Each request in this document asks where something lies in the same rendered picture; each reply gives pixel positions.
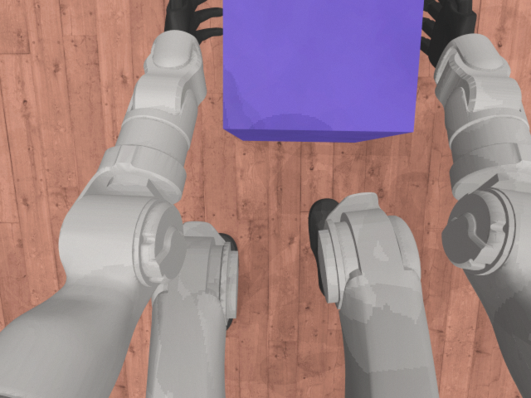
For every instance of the left robot hand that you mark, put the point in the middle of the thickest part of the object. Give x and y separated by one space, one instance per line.
181 15

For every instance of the right robot hand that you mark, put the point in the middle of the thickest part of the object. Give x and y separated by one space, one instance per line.
453 18

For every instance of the right robot upper arm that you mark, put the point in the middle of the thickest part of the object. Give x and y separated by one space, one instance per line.
488 235

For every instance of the robot left forearm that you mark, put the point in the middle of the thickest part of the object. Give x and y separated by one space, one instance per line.
149 155

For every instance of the robot thigh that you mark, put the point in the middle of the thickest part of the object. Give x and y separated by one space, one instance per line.
386 341
189 324

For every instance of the robot right forearm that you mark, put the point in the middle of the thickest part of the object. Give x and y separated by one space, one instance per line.
487 128

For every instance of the carton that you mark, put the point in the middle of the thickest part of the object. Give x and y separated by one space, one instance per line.
338 71

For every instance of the robot right thigh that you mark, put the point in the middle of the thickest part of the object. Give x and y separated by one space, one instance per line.
386 341

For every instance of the robot left thigh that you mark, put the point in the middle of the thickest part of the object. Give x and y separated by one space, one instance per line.
189 324

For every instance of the left robot upper arm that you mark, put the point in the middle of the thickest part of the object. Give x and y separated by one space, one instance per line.
115 251

